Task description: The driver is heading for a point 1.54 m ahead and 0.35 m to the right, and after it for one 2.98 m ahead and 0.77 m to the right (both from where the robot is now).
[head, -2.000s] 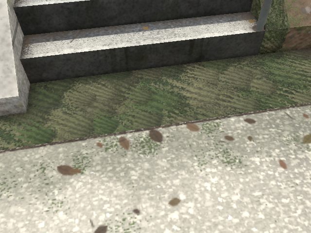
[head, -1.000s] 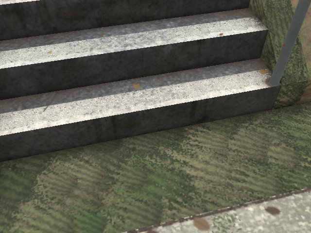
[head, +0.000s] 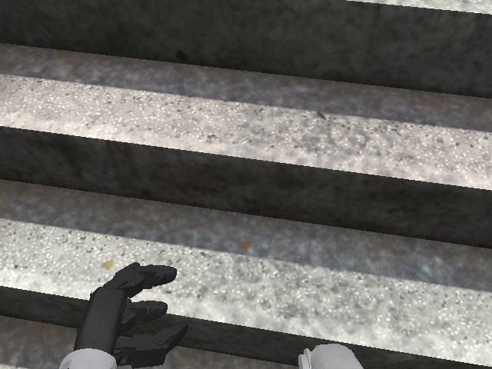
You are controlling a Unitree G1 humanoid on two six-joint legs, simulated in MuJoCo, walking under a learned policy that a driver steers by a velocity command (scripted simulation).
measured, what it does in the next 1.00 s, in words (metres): climbs, turning right: right foot 0.19 m higher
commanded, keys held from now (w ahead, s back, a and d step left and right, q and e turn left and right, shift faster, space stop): q+shift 0.04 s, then e+shift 0.72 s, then shift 0.24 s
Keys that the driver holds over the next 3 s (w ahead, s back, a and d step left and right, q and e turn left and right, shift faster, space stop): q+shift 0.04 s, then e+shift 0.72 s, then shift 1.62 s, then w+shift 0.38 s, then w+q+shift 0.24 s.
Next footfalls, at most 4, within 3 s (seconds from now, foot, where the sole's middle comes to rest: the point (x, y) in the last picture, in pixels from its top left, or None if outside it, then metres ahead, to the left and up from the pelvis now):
0.14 right None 0.28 -0.12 -0.58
1.12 left None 0.33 0.14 -0.58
1.54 right None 0.24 -0.02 -0.58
2.92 right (416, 298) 0.43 -0.36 -0.39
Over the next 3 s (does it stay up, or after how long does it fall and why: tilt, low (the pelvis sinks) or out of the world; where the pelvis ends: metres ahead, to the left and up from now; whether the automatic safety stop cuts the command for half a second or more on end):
stays up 0.37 -0.16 0.24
